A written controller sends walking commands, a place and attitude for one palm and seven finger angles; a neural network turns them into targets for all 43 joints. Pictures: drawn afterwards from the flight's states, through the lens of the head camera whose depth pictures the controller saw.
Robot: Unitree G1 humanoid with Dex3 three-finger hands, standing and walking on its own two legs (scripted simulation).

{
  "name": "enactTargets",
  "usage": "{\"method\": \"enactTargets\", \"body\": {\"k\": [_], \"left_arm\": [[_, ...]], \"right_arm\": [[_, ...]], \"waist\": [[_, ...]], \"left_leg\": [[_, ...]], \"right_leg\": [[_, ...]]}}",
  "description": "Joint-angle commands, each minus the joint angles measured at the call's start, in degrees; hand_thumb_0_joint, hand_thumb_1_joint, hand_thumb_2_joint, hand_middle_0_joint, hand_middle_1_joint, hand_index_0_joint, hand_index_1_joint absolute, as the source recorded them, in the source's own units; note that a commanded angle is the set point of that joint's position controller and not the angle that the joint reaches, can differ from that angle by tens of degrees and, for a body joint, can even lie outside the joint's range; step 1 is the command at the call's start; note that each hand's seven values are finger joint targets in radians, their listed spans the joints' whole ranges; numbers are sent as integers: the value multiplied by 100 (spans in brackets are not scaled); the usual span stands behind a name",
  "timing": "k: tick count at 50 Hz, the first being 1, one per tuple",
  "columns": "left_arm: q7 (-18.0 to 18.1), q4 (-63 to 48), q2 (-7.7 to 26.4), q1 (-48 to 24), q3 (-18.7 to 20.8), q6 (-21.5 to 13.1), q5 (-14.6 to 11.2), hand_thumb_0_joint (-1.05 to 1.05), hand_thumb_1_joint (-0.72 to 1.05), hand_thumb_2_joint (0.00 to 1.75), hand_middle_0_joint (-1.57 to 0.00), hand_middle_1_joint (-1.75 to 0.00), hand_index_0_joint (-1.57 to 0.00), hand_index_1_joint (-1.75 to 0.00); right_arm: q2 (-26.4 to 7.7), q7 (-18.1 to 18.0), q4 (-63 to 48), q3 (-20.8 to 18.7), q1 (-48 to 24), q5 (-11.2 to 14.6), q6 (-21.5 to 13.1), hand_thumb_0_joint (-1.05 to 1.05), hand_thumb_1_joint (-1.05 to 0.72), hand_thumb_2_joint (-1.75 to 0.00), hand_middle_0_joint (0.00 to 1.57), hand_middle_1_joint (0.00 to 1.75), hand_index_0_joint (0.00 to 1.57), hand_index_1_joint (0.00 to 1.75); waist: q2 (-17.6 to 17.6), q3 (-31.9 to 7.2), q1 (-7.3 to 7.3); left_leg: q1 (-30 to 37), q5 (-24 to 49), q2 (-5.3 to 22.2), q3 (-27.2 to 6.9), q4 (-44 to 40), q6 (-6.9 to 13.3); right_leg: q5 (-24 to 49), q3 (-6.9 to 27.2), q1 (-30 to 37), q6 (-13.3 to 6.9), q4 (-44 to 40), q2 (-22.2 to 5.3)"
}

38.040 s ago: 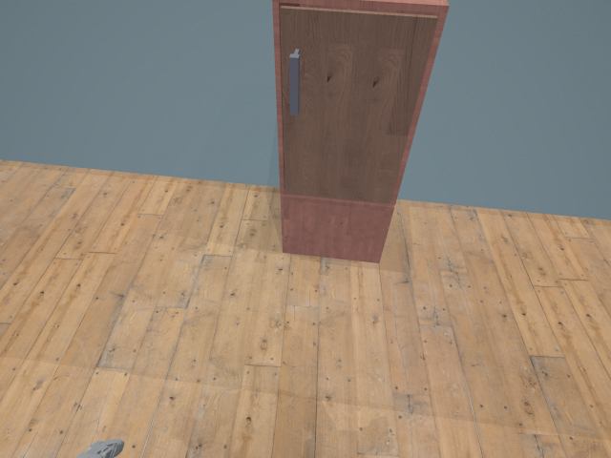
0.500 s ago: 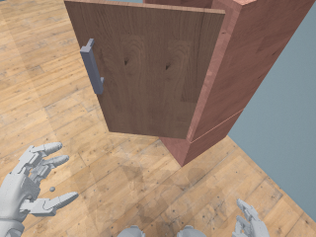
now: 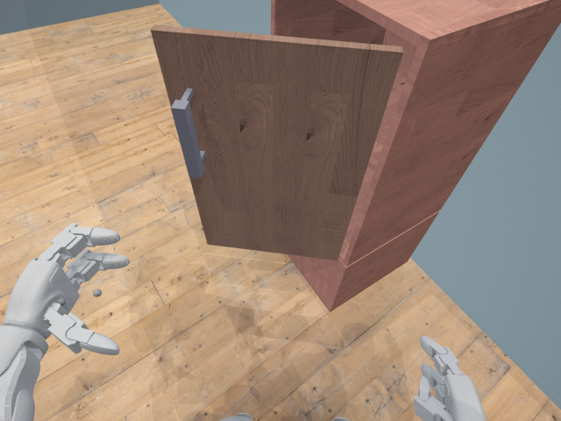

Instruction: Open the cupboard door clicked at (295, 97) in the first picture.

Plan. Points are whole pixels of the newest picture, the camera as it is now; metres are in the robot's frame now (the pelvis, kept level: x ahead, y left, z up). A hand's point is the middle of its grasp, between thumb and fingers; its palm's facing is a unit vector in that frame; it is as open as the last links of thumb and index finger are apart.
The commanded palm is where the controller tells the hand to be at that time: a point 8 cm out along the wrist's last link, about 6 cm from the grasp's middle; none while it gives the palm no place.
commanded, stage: raise the hand with hooked fingers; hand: left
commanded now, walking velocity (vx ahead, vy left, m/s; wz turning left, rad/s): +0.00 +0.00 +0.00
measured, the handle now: (192, 134) +0.57 +0.20 +0.07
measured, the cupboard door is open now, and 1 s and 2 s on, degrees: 50 50 50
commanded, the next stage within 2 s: move the hooked fingers beside the handle in 0.70 s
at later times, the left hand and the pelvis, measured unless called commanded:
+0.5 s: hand (94, 255) +0.30 +0.27 +0.09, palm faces -0.03 -1.00 -0.05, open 13.9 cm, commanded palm +0.27 +0.31 +0.09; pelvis +0.00 +0.00 +0.01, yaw -1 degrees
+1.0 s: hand (97, 248) +0.31 +0.27 +0.09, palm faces -0.04 -1.00 -0.04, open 13.9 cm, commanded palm +0.30 +0.32 +0.09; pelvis +0.00 +0.00 +0.01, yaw +0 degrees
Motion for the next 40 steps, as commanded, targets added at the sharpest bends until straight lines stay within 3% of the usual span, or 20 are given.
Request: {"method": "enactTargets", "body": {"k": [1,3,5,9,12,13,17,18,19,21,27,28,32,35,40], "left_arm": [[-75,-1429,1622,-1671,859,-594,-216,0,-50,30,-30,-120,-30,-120],[10,-1342,1836,-1776,1090,-793,-240,0,-50,30,-30,-120,-30,-120],[-23,-859,1661,-1726,1013,-804,-246,0,-50,30,-30,-120,-30,-120],[-305,92,1588,-1853,836,-376,-191,0,-50,30,-30,-120,-30,-120],[-488,170,1552,-1867,713,-130,-166,0,-50,30,-30,-120,-30,-120],[-521,133,1531,-1816,705,-122,-197,0,-50,30,-30,-120,-30,-120],[-384,-562,1755,-1889,954,-494,-235,0,-50,30,-30,-120,-30,-120],[-298,-596,1922,-1934,1089,-598,-231,0,-50,30,-30,-120,-30,-120],[-263,-598,1853,-1952,1113,-684,-258,0,-50,30,-30,-120,-30,-120],[-177,-382,1799,-1878,1212,-772,-308,0,-50,30,-30,-120,-30,-120],[-287,-238,1617,-2016,820,-552,-112,0,-50,30,-30,-120,-30,-120],[-332,-234,1605,-2023,766,-519,-114,0,-50,30,-30,-120,-30,-120],[-352,-462,1722,-2054,915,-591,-179,0,-50,30,-30,-120,-30,-120],[-326,-269,1730,-2043,1066,-661,-282,0,-50,30,-30,-120,-30,-120],[-381,-55,1624,-2017,935,-579,-222,0,-50,30,-30,-120,-30,-120]], "right_arm": [[-881,-137,-720,-443,-142,-36,-338,0,-90,-90,20,30,20,30],[-879,-137,-601,-428,-94,-68,-361,0,-90,-90,20,30,20,30],[-852,-129,-528,-409,-59,-51,-340,0,-90,-90,20,30,20,30],[-962,-163,-471,-422,-23,15,-268,0,-90,-90,20,30,20,30],[-988,-157,-568,-455,-20,29,-270,0,-90,-90,20,30,20,30],[-990,-141,-598,-465,8,15,-284,0,-90,-90,20,30,20,30],[-959,-67,-628,-515,36,-44,-338,0,-90,-90,20,30,20,30],[-974,-58,-586,-519,82,-68,-338,0,-90,-90,20,30,20,30],[-945,-47,-563,-508,97,-81,-321,0,-90,-90,20,30,20,30],[-938,-54,-524,-512,91,-78,-308,0,-90,-90,20,30,20,30],[-935,-90,-529,-495,54,-33,-247,0,-90,-90,20,30,20,30],[-949,-102,-528,-509,76,-32,-239,0,-90,-90,20,30,20,30],[-928,-116,-554,-499,32,-38,-265,0,-90,-90,20,30,20,30],[-926,-119,-521,-486,32,-58,-244,0,-90,-90,20,30,20,30],[-930,-111,-511,-488,37,-51,-214,0,-90,-90,20,30,20,30]], "waist": [[326,-1306,-49],[495,-1313,10],[504,-1089,-33],[271,-812,-71],[292,-991,-23],[138,-1073,-9],[261,-1428,50],[210,-1379,53],[287,-1428,30],[111,-1251,28],[620,-1124,-43],[390,-1137,-87],[417,-1298,-46],[133,-1236,-36],[292,-1237,-40]], "left_leg": [[803,1714,161,-390,-1105,-253],[929,1967,164,-396,-1103,-311],[939,1882,175,-397,-1200,-335],[732,1601,155,-336,-1334,-270],[794,1768,132,-318,-1359,-235],[845,1992,124,-314,-1319,-232],[1095,2321,148,-322,-1293,-270],[1124,2439,165,-347,-1284,-310],[1141,2376,153,-298,-1301,-294],[978,2187,145,-282,-1306,-290],[1023,1989,140,-256,-1366,-268],[1033,2028,145,-239,-1318,-229],[1112,2119,142,-279,-1321,-236],[1018,2169,138,-273,-1299,-255],[1046,2259,132,-231,-1279,-271]], "right_leg": [[891,340,938,-67,-677,61],[1050,331,948,-105,-638,87],[974,286,823,-88,-683,78],[865,317,858,-64,-858,24],[1036,328,984,-57,-912,-16],[1235,346,1095,-75,-899,2],[1436,334,1130,-54,-826,35],[1468,321,1116,-83,-791,64],[1456,342,1131,-59,-814,70],[1377,343,1105,-41,-808,56],[1211,359,959,-57,-874,6],[1301,400,1045,-60,-904,23],[1382,381,1088,-45,-903,34],[1483,359,1136,-35,-866,62],[1573,364,1071,-36,-838,28]]}}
